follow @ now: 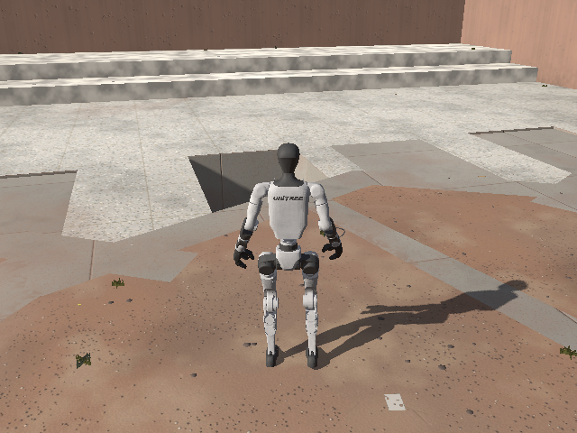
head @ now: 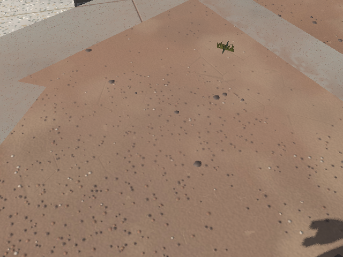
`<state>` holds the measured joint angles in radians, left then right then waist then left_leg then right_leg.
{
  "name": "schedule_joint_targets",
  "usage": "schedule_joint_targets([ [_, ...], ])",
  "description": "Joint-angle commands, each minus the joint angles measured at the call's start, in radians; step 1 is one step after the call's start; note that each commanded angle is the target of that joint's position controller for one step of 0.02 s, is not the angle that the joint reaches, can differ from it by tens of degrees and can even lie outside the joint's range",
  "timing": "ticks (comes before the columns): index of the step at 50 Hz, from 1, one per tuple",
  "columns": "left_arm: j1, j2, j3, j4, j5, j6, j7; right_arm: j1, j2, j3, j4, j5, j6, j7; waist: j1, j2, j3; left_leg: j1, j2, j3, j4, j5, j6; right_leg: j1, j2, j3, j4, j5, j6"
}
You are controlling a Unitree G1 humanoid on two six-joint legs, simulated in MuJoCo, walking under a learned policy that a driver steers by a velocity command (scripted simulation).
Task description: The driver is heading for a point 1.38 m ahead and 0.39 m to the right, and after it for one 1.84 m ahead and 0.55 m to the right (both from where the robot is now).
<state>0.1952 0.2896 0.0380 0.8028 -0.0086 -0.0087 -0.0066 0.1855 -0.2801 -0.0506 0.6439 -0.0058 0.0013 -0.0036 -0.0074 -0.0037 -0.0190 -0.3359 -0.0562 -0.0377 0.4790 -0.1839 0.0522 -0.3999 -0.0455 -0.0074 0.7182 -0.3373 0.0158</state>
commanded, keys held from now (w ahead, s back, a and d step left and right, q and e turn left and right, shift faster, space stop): w+e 0.36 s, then e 0.54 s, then no key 0.10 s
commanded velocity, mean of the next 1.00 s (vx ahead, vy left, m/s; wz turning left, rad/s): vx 0.24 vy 0.00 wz -0.46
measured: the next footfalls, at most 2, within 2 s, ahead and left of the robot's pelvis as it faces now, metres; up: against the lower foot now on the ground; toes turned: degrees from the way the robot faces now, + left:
right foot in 0.06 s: +0.05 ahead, -0.13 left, +0.00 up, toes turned -2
left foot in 0.46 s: +0.34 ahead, +0.08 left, +0.00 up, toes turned -17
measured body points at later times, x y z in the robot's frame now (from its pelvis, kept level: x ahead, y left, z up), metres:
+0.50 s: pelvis +0.19 -0.01 -0.01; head +0.23 -0.02 +0.44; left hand +0.24 +0.28 -0.13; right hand +0.38 -0.30 -0.07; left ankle +0.30 +0.09 -0.74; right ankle +0.01 -0.12 -0.71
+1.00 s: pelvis +0.28 -0.07 +0.00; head +0.32 -0.12 +0.44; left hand +0.58 +0.07 -0.07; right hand +0.25 -0.40 -0.12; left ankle +0.30 +0.08 -0.66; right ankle +0.28 -0.18 -0.74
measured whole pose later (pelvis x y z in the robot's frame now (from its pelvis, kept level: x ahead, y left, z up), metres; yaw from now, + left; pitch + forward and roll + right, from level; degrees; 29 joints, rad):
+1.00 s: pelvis +0.28 -0.07 +0.00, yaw -32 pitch +2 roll +1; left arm 0.15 0.31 0.06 0.55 0.00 0.02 0.00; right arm 0.10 -0.34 -0.08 0.79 0.01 0.00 0.00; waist -0.01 0.03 0.08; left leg -0.45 0.03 0.02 1.10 -0.53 -0.05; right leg -0.40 0.02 0.01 0.54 -0.18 -0.04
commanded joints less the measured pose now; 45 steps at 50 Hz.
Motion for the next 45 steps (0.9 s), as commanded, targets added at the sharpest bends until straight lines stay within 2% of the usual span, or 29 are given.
schedule_joint_targets([
  [1, 0.049, 0.088, 0.023, -0.032, -0.001, -0.031, -0.008, -0.028, -0.162, -0.044, -0.036, 0.011, -0.022, 0.003, 0.031, 0.131, -0.03, -0.045, 0.247, -0.223, -0.205, -0.45, 0.126, 0.154, 0.026, -0.056, -0.132, 0.032, -0.063],
  [2, 0.1, 0.085, 0.024, -0.007, 0.001, -0.034, -0.009, -0.045, -0.136, -0.037, -0.033, 0.011, -0.025, 0.002, 0.055, 0.103, -0.01, -0.076, 0.215, -0.179, -0.149, -0.45, 0.099, 0.199, 0.034, -0.052, -0.191, 0.012, -0.086],
  [3, 0.165, 0.104, 0.026, 0.013, 0.005, -0.038, -0.007, -0.066, -0.086, -0.024, -0.041, 0.007, -0.031, 0.002, 0.07, 0.008, 0.01, -0.139, 0.155, -0.1, 0.021, -0.408, 0.053, 0.247, -0.043, 0.087, -0.288, -0.08, -0.123],
  [4, 0.214, 0.188, 0.043, 0.017, 0.003, -0.042, -0.001, -0.071, -0.032, -0.012, -0.07, 0.003, -0.048, 0.007, 0.05, -0.204, 0.04, -0.316, 0.018, 0.072, 0.331, -0.337, -0.033, 0.311, -0.223, 0.435, -0.454, -0.282, -0.225],
  [5, 0.218, 0.249, 0.062, 0.002, 0.022, -0.049, -0.008, -0.124, -0.095, -0.028, -0.1, 0.031, -0.071, 0.006, 0.084, -0.269, 0.133, -0.502, -0.001, 0.021, 0.449, -0.391, -0.032, 0.308, -0.331, 0.745, -0.609, -0.433, -0.329],
  [6, 0.179, 0.207, 0.052, -0.016, 0.027, -0.061, -0.005, -0.134, -0.139, -0.043, -0.095, 0.049, -0.088, 0.006, 0.064, -0.197, 0.167, -0.546, 0.06, -0.048, 0.509, -0.298, -0.023, 0.31, -0.328, 0.722, -0.599, -0.419, -0.316],
  [7, 0.163, 0.17, 0.044, -0.022, 0.019, -0.068, -0.001, -0.128, -0.139, -0.045, -0.079, 0.041, -0.095, 0.008, 0.053, -0.168, 0.154, -0.557, 0.078, -0.051, 0.507, -0.209, -0.021, 0.341, -0.285, 0.63, -0.575, -0.317, -0.28],
  [9, 0.185, 0.143, 0.039, -0.022, -0.002, -0.064, 0.009, -0.154, -0.117, -0.045, -0.072, 0.006, -0.105, 0.01, 0.066, -0.126, 0.105, -0.519, 0.09, -0.038, 0.435, -0.084, -0.041, 0.387, -0.216, 0.49, -0.555, -0.11, -0.236],
  [11, 0.211, 0.116, 0.033, -0.018, -0.005, -0.057, 0.021, -0.175, -0.068, -0.035, -0.069, 0.003, -0.11, 0.019, 0.068, -0.127, 0.066, -0.415, 0.065, -0.009, 0.334, 0.021, -0.068, 0.373, -0.153, 0.371, -0.543, 0.076, -0.211],
  [13, 0.228, 0.122, 0.039, -0.021, -0.006, -0.05, 0.031, -0.206, -0.034, -0.025, -0.07, 0.008, -0.111, 0.027, 0.078, -0.128, 0.052, -0.319, 0.038, 0.011, 0.218, 0.082, -0.089, 0.335, -0.113, 0.3, -0.527, 0.169, -0.198],
  [15, 0.254, 0.144, 0.048, -0.021, -0.01, -0.043, 0.037, -0.257, -0.023, -0.02, -0.08, 0.017, -0.113, 0.033, 0.098, -0.135, 0.063, -0.252, 0.021, 0.017, 0.119, 0.108, -0.104, 0.298, -0.106, 0.289, -0.513, 0.19, -0.201],
  [18, 0.281, 0.161, 0.059, -0.022, -0.021, -0.032, 0.039, -0.296, -0.044, -0.023, -0.092, 0.03, -0.119, 0.04, 0.107, -0.146, 0.07, -0.171, 0.014, 0.008, 0.029, 0.107, -0.106, 0.275, -0.126, 0.338, -0.479, 0.175, -0.204],
  [20, 0.259, 0.176, 0.069, -0.032, -0.022, -0.019, 0.041, -0.26, -0.079, -0.037, -0.087, 0.028, -0.124, 0.035, 0.073, -0.17, 0.061, -0.087, 0.003, 0.001, -0.02, 0.103, -0.089, 0.278, -0.127, 0.369, -0.413, 0.323, -0.176],
  [21, 0.235, 0.173, 0.071, -0.042, -0.024, -0.014, 0.043, -0.203, -0.097, -0.046, -0.072, 0.023, -0.126, 0.03, 0.038, -0.176, 0.033, -0.001, 0.002, 0.004, -0.061, 0.129, -0.068, 0.274, -0.108, 0.364, -0.352, 0.411, -0.15],
  [22, 0.212, 0.162, 0.07, -0.06, -0.023, -0.013, 0.044, -0.123, -0.127, -0.06, -0.052, 0.01, -0.127, 0.021, -0.006, -0.163, -0.024, 0.135, 0.021, 0.003, -0.105, 0.185, -0.037, 0.249, -0.061, 0.336, -0.249, 0.513, -0.112],
  [23, 0.177, 0.121, 0.059, -0.095, -0.01, -0.017, 0.042, 0.011, -0.179, -0.075, -0.036, -0.007, -0.127, 0.01, -0.069, -0.112, -0.15, 0.373, 0.145, -0.086, -0.064, 0.275, 0.024, 0.142, -0.009, 0.299, -0.044, 0.447, -0.071],
  [24, 0.261, 0.019, 0.031, -0.128, 0.003, -0.025, 0.046, 0.116, -0.268, -0.091, -0.023, -0.031, -0.109, -0.002, -0.059, 0.17, -0.325, 0.725, 0.422, -0.395, -0.007, 0.519, 0.161, -0.156, 0.122, 0.18, 0.298, -0.021, -0.001],
  [25, 0.352, 0.071, 0.036, -0.127, -0.007, -0.03, 0.043, 0.109, -0.215, -0.077, -0.014, -0.018, -0.091, 0.006, -0.018, 0.34, -0.393, 0.7, 0.536, -0.593, -0.062, 0.522, 0.25, -0.248, 0.1, 0.177, 0.484, -0.342, 0.02],
  [26, 0.311, 0.145, 0.061, -0.107, -0.023, -0.019, 0.043, 0.05, -0.131, -0.053, -0.027, -0.007, -0.08, 0.003, -0.018, 0.225, -0.247, 0.575, 0.482, -0.46, -0.073, 0.491, 0.225, -0.295, 0.044, 0.171, 0.571, -0.285, 0.035],
  [27, 0.233, 0.161, 0.068, -0.116, -0.023, -0.007, 0.043, 0.006, -0.087, -0.04, -0.028, -0.002, -0.072, 0.0, -0.018, 0.144, -0.157, 0.467, 0.42, -0.302, -0.076, 0.53, 0.19, -0.304, 0.016, 0.131, 0.575, -0.231, 0.046],
  [28, 0.205, 0.15, 0.071, -0.123, -0.014, 0.006, 0.046, -0.042, -0.07, -0.033, -0.02, -0.001, -0.065, 0.001, 0.005, 0.099, -0.101, 0.364, 0.37, -0.215, -0.091, 0.551, 0.168, -0.286, -0.006, 0.113, 0.539, -0.192, 0.055],
  [30, 0.188, 0.103, 0.066, -0.142, -0.01, 0.033, 0.044, -0.094, -0.087, -0.037, -0.001, -0.01, -0.062, 0.001, 0.037, 0.133, -0.034, 0.184, 0.327, -0.105, -0.161, 0.527, 0.161, -0.195, -0.029, 0.075, 0.455, -0.132, 0.064],
  [32, 0.148, 0.068, 0.055, -0.178, -0.008, 0.042, 0.04, -0.11, -0.117, -0.049, 0.019, -0.013, -0.066, -0.003, 0.039, 0.147, -0.022, 0.147, 0.339, -0.062, -0.206, 0.528, 0.186, -0.173, -0.034, 0.053, 0.355, -0.077, 0.07],
  [35, 0.101, 0.067, 0.05, -0.208, -0.002, 0.042, 0.022, -0.144, -0.144, -0.057, 0.032, 0.0, -0.058, -0.011, 0.037, 0.123, -0.059, 0.157, 0.345, 0.012, -0.216, 0.513, 0.182, -0.1, -0.042, 0.041, 0.185, 0.075, 0.048],
  [37, 0.065, 0.08, 0.051, -0.227, -0.003, 0.043, 0.006, -0.153, -0.159, -0.06, 0.043, 0.011, -0.05, -0.012, 0.03, 0.122, -0.06, 0.155, 0.342, 0.057, -0.21, 0.472, 0.163, -0.046, -0.035, 0.021, 0.095, 0.139, 0.029],
  [41, -0.001, 0.116, 0.066, -0.278, -0.004, 0.058, -0.017, -0.124, -0.199, -0.071, 0.068, 0.039, -0.038, -0.002, 0.018, 0.111, -0.038, 0.206, 0.365, 0.077, -0.129, 0.362, 0.119, 0.001, -0.012, -0.012, -0.058, 0.117, -0.019],
  [43, 0.025, 0.136, 0.081, -0.279, 0.001, 0.059, -0.015, -0.105, -0.189, -0.069, 0.083, 0.049, -0.032, 0.001, 0.04, 0.077, -0.047, 0.181, 0.324, 0.125, 0.004, 0.29, 0.057, 0.126, 0.032, -0.038, -0.208, 0.215, -0.063],
  [44, 0.079, 0.199, 0.105, -0.273, 0.003, 0.056, 0.0, -0.039, -0.156, -0.06, 0.103, 0.03, -0.032, 0.005, 0.048, -0.035, -0.085, 0.101, 0.255, 0.183, 0.177, 0.202, -0.008, 0.281, 0.004, 0.037, -0.275, 0.466, -0.107],
  [45, 0.108, 0.328, 0.129, -0.299, 0.012, 0.054, 0.021, -0.01, -0.102, -0.037, 0.068, -0.025, -0.032, 0.01, 0.02, -0.33, -0.126, -0.2, 0.113, 0.241, 0.522, -0.362, -0.108, 0.494, -0.266, 0.412, -0.271, 0.878, -0.26],
])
